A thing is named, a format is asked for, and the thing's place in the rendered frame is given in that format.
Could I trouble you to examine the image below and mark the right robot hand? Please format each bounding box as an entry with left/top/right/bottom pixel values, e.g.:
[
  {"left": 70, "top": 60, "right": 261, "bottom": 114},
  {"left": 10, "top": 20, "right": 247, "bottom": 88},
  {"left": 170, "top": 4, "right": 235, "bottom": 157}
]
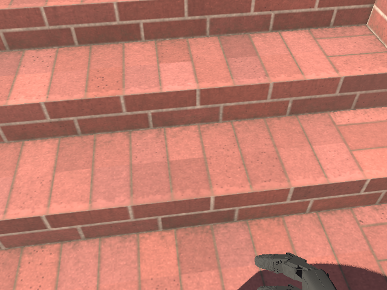
[{"left": 255, "top": 253, "right": 337, "bottom": 290}]

